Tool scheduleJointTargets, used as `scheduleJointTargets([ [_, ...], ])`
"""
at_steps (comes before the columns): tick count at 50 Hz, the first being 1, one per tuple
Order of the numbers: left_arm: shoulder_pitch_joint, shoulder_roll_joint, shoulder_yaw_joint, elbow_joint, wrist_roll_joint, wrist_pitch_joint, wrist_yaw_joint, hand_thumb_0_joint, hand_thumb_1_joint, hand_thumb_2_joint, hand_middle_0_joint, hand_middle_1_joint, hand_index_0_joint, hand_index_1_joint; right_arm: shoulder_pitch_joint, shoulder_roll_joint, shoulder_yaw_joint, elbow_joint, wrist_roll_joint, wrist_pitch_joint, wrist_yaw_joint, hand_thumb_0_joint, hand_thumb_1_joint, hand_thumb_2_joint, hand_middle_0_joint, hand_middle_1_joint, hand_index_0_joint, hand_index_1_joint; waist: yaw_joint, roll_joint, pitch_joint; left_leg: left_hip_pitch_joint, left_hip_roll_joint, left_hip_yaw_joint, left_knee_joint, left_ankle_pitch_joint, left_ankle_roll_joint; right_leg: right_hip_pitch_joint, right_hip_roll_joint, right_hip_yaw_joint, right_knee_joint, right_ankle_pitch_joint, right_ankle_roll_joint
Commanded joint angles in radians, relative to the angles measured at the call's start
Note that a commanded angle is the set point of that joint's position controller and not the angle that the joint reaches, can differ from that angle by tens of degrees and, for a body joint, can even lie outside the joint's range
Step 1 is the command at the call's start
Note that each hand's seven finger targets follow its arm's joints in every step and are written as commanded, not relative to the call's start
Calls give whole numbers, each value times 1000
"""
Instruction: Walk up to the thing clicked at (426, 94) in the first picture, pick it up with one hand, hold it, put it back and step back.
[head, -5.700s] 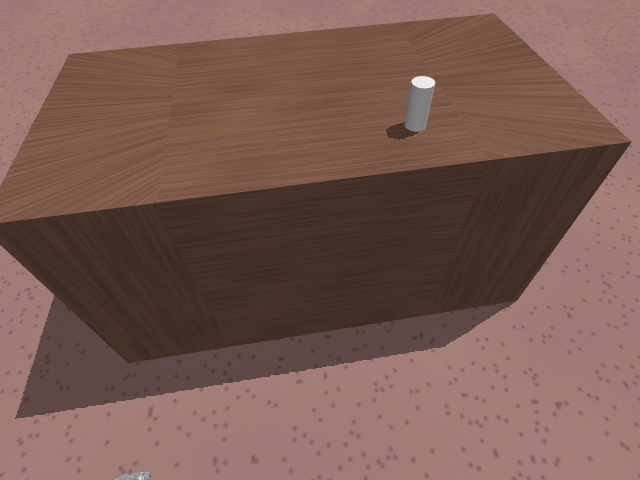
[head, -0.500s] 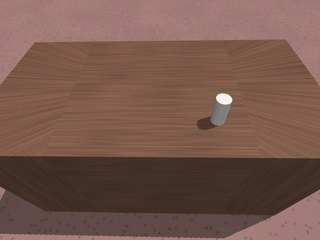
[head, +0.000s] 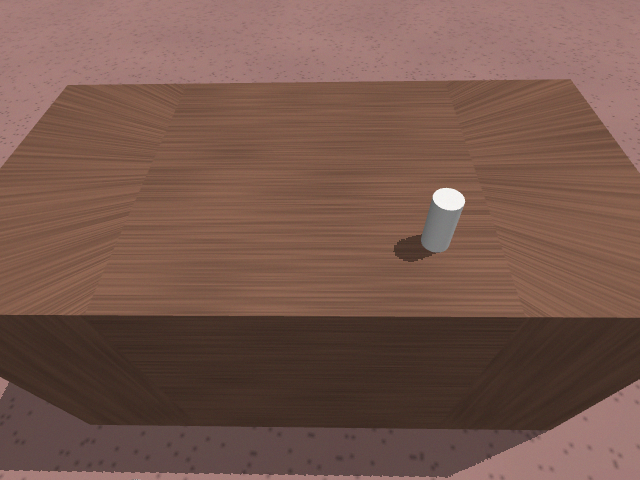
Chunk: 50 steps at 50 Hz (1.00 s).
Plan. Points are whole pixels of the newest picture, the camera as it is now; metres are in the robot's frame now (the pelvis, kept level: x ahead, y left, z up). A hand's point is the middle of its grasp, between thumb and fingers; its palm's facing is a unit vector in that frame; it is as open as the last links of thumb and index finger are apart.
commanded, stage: rise first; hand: right
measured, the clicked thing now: (441, 221) +0.50 -0.17 -0.03
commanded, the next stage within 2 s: go down in 1.66 s
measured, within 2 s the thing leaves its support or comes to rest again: neither
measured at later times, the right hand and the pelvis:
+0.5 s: hand (541, 442) +0.17 -0.25 -0.09, palm faces +0.23 +0.90 -0.36, open 15.5 cm; pelvis +0.00 +0.01 -0.01, yaw +0 degrees
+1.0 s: hand (568, 410) +0.19 -0.25 +0.00, palm faces +0.31 +0.88 -0.37, open 17.4 cm; pelvis +0.01 +0.01 -0.01, yaw -1 degrees
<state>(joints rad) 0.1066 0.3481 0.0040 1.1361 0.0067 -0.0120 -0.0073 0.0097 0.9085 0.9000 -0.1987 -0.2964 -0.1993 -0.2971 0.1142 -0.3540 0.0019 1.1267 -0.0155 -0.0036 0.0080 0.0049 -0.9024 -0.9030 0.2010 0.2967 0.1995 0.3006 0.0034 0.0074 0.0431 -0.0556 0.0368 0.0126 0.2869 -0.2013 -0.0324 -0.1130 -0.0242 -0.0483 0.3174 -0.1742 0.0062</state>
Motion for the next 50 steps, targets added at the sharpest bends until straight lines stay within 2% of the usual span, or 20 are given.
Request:
scheduleJointTargets([
  [1, -33, 217, 35, -62, 1, -21, 16, 0, 900, 900, -200, -300, -200, -301, -32, -209, -38, -56, 4, -27, -18, 0, -900, -900, 200, 300, 200, 300, -1, 0, -75, -15, 110, -64, -33, 189, 41, 36, -120, 104, -36, 215, -27],
  [2, -40, 219, 37, -62, 1, -19, 16, 0, 820, 820, -120, -220, -120, -221, -28, -209, -39, -54, 4, -26, -19, 0, -820, -820, 120, 220, 120, 220, -4, 2, -78, -22, 110, -63, -37, 181, 41, 42, -121, 105, -34, 209, -30],
  [3, -391, 48, 26, -413, -87, -125, 26, 0, 740, 740, -40, -140, -40, -141, -379, -16, -11, -405, 83, -97, -31, 0, -740, -740, 68, 140, 59, 140, 10, -74, -46, -179, -28, 20, 70, 104, 30, -87, 12, 0, 53, 88, -17],
  [4, -327, 78, 11, -427, -107, -140, 44, 0, 660, 660, -25, -60, -8, -62, -337, -56, -13, -441, 117, -140, -48, 0, -660, -660, 66, 60, 59, 60, -22, -8, -104, -106, -37, 34, 40, 37, 35, -24, -3, 16, 12, 35, -13],
  [5, -218, 149, 46, -350, -107, -129, 62, 0, 580, 580, -25, -40, -7, -59, -235, -147, -51, -356, 115, -136, -65, 0, -580, -580, 64, 44, 57, 44, -11, -10, -39, -147, -35, 30, 34, -5, 38, -54, 4, 13, 14, -5, -16],
  [7, -151, 250, 146, -314, -96, -105, 83, 0, 420, 420, -31, -44, -20, -56, -174, -259, -173, -273, 100, -118, -92, 0, -420, -420, 65, 44, 57, 44, -9, 6, -125, -167, -33, 36, 94, 49, 30, -74, 14, 6, 72, 52, -17],
  [9, -118, 140, 128, -254, -74, -107, 83, 0, 260, 260, -36, -48, -32, -53, -173, -169, -154, -279, 78, -125, -91, 0, -260, -260, 64, 44, 57, 44, -13, -29, -189, -170, -31, 23, 120, 94, 36, -77, 13, 7, 101, 111, -16],
  [11, -19, 145, 175, -274, -47, -99, 82, 0, 100, 186, -43, -54, -45, -52, -30, -201, -234, -325, 55, -115, -91, 0, -122, -179, 63, 45, 56, 45, -22, -32, -265, -129, -37, 27, 128, 160, 39, -37, 14, 6, 100, 172, -15],
  [13, 91, 139, 180, -273, -41, -85, 82, 0, -4, 130, -49, -61, -62, -47, 88, -178, -232, -339, 59, -99, -91, 0, -2, -151, 60, 47, 55, 47, -13, -47, -277, -94, -44, 36, 114, 243, 37, -9, 14, 0, 86, 252, -9],
  [19, -45, -7, 100, -450, -47, -80, 78, 0, -329, 86, -58, -55, -56, -57, -16, -81, -175, -620, 66, -91, -90, 0, 303, -93, 47, 53, 49, 53, -22, -54, -174, -112, -38, 42, 82, 191, 34, -58, 12, -2, 60, 184, -13],
  [23, -80, 55, 115, -644, -44, -99, 101, 0, -518, 54, -66, -61, -62, -65, -13, -158, -221, -800, 59, -111, -107, 0, 462, -61, 42, 55, 46, 55, -26, -29, -211, -87, -36, 40, 71, 163, 34, -9, 14, -1, 52, 163, -14],
  [26, 28, 27, 99, -695, -43, -103, 105, 0, -541, 41, -67, -64, -66, -64, 55, -113, -204, -873, 63, -116, -104, 0, 494, -54, 42, 55, 46, 55, -13, -27, -178, -87, -35, 45, 74, 189, 31, 12, 16, -6, 52, 190, -16],
  [29, 125, 12, 88, -707, -41, -95, 104, 0, -543, 38, -62, -60, -63, -59, 165, -132, -252, -867, 59, -110, -103, 0, 543, -47, 39, 56, 45, 57, -29, 3, -160, -65, -29, 51, 76, 256, 23, 23, 20, -8, 59, 255, -22],
  [36, 140, 32, 136, -724, -41, -83, 84, 0, -548, 39, -60, -57, -60, -57, 160, -152, -307, -1046, 67, -112, -85, 0, 558, -43, 39, 56, 45, 57, -16, -36, -109, -78, -20, 45, 61, 270, 16, 31, 29, -15, 51, 248, -23],
  [41, 34, -4, 103, -758, -37, -92, 75, 0, -558, 52, -60, -58, -57, -62, 143, -123, -297, -1166, 68, -136, -79, 0, 549, -45, 42, 56, 45, 56, -41, -41, -117, -55, -24, 49, 61, 232, 26, 38, 22, -5, 45, 236, -16],
  [42, 72, 20, 143, -690, -35, -87, 79, 0, -556, 52, -60, -59, -57, -62, 190, -129, -313, -1126, 67, -134, -81, 0, 543, -46, 42, 55, 46, 56, -39, -25, -102, -60, -25, 51, 64, 232, 26, 36, 21, -3, 44, 235, -18],
  [44, 68, -15, 102, -719, -31, -89, 76, 0, -559, 57, -60, -61, -56, -65, 186, -117, -303, -1180, 64, -146, -78, 0, 541, -45, 43, 55, 46, 55, -36, -27, -117, -50, -24, 49, 62, 239, 24, 43, 22, -5, 45, 241, -20],
  [46, 57, 46, 160, -727, -30, -89, 86, 0, -556, 53, -60, -60, -57, -63, 194, -134, -322, -1195, 66, -151, -80, 0, 538, -46, 44, 55, 47, 55, -29, -17, -135, -46, -24, 50, 63, 249, 22, 52, 22, -5, 45, 250, -20],
  [48, 71, 0, 117, -722, -29, -89, 80, 0, -554, 53, -59, -60, -57, -63, 223, -132, -326, -1205, 65, -162, -76, 0, 544, -43, 44, 55, 47, 55, -45, -22, -113, -42, -20, 48, 58, 233, 22, 43, 27, -8, 45, 234, -22],
  [50, 84, 45, 178, -718, -30, -91, 84, 0, -563, 59, -59, -58, -54, -64, 237, -142, -344, -1231, 66, -170, -77, 0, 537, -46, 44, 55, 47, 55, -35, -34, -111, -47, -22, 48, 56, 223, 24, 51, 27, -9, 40, 222, -20],
])
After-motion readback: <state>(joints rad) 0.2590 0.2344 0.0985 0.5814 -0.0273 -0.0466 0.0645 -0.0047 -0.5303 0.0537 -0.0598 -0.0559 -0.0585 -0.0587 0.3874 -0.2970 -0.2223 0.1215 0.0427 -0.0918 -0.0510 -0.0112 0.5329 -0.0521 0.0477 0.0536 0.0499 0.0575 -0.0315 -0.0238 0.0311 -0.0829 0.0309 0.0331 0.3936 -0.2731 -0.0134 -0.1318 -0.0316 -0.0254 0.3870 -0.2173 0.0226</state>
